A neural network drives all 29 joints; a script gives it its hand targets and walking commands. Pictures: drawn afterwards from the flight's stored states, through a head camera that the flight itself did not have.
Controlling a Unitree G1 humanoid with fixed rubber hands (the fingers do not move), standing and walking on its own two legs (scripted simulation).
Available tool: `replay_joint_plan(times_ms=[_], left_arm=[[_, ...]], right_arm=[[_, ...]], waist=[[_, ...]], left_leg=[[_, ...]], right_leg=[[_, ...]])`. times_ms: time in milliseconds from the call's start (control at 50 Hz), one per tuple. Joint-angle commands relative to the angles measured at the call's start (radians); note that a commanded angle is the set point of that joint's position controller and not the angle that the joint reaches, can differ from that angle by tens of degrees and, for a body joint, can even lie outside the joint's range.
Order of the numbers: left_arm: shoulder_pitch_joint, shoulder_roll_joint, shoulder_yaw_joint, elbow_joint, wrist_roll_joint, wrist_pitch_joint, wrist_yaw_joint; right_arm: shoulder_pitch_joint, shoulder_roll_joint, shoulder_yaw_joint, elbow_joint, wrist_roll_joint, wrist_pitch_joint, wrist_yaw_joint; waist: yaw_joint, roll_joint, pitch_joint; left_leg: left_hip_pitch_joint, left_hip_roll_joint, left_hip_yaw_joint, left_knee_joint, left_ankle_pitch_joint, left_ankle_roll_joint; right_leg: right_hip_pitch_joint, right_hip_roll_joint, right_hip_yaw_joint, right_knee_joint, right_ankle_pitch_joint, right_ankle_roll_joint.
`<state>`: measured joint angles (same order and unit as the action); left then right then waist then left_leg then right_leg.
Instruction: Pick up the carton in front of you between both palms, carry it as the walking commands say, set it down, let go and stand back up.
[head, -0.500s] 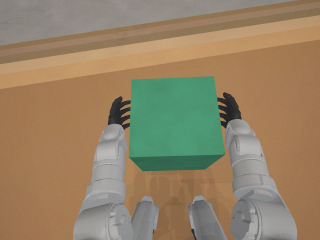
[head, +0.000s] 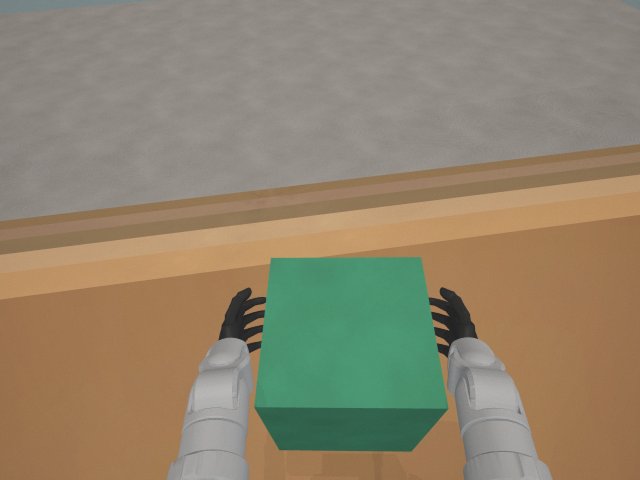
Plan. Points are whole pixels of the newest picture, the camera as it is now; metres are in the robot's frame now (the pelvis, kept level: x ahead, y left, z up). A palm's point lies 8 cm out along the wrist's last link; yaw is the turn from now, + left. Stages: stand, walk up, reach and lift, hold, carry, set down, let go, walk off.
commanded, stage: reach and lift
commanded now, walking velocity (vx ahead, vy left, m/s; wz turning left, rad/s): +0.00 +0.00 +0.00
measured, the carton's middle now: (345, 360) +0.32 +0.00 -0.08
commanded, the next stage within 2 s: hold in 1.12 s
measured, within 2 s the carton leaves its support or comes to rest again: neither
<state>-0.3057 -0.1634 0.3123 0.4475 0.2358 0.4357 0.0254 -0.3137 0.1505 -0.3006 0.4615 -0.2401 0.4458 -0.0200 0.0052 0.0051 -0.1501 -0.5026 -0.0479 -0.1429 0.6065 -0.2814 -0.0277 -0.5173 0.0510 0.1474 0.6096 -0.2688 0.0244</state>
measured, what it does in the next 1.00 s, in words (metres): stands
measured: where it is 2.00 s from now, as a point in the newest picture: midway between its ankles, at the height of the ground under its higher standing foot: outside the picture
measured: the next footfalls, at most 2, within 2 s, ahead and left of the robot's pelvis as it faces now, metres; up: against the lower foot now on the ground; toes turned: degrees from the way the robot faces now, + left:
none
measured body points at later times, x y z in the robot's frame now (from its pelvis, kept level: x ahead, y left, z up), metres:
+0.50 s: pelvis -0.01 +0.00 +0.02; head -0.03 +0.00 +0.46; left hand +0.30 +0.16 +0.04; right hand +0.30 -0.15 +0.04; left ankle +0.01 +0.14 -0.73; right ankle +0.02 -0.13 -0.73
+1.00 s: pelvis +0.01 +0.00 +0.02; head -0.03 +0.00 +0.47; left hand +0.31 +0.15 +0.05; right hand +0.31 -0.15 +0.05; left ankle +0.01 +0.14 -0.73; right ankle +0.02 -0.13 -0.73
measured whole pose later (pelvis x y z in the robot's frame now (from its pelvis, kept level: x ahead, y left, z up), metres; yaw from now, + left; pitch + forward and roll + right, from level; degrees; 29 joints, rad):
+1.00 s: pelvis +0.01 +0.00 +0.02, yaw +0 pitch -4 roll +0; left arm -0.27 -0.15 0.24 0.30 0.29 0.68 -0.01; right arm -0.26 0.15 -0.23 0.30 -0.28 0.69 0.00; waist 0.00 0.00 -0.01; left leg -0.08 -0.03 -0.14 0.36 -0.20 -0.02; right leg -0.09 0.03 0.14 0.36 -0.19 0.02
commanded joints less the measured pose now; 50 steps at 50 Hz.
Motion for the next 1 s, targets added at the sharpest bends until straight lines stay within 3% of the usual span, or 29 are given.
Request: replay_joint_plan(times_ms=[0, 80, 260, 420, 980], left_arm=[[-0.42, -0.972, -0.616, 0.029, -0.176, 0.042, -0.259], [-0.377, -0.961, -0.62, -0.014, -0.178, 0.1, -0.268], [-0.472, -0.947, -0.522, 0.006, -0.139, 0.152, -0.29], [-0.531, -0.965, -0.54, -0.006, -0.151, 0.158, -0.292], [-0.391, -0.916, -0.593, -0.161, -0.189, 0.222, -0.28]], right_arm=[[-0.437, 0.983, 0.619, -0.015, 0.191, 0.023, 0.248], [-0.396, 0.973, 0.625, -0.071, 0.198, 0.086, 0.252], [-0.483, 0.961, 0.523, -0.03, 0.156, 0.14, 0.28], [-0.551, 0.97, 0.54, -0.046, 0.162, 0.142, 0.282], [-0.399, 0.942, 0.593, -0.196, 0.204, 0.21, 0.264]], waist=[[0.002, -0.01, -0.302], [-0.004, -0.011, -0.201], [-0.003, 0.007, -0.036], [-0.007, 0.003, -0.093], [-0.003, -0.005, -0.092]], left_leg=[[0.267, -0.06, 0.078, -0.137, 0.314, 0.007], [0.33, -0.054, 0.077, -0.203, 0.294, 0.005], [0.319, -0.044, 0.082, -0.255, 0.085, 0.017], [0.36, -0.043, 0.082, -0.245, 0.106, 0.013], [0.463, -0.058, 0.08, -0.285, 0.313, 0.005]], right_leg=[[0.318, 0.052, -0.078, -0.136, 0.322, -0.003], [0.374, 0.048, -0.081, -0.206, 0.291, -0.003], [0.372, 0.043, -0.096, -0.246, 0.083, -0.019], [0.402, 0.045, -0.097, -0.24, 0.096, -0.018], [0.511, 0.054, -0.082, -0.286, 0.306, 0.001]])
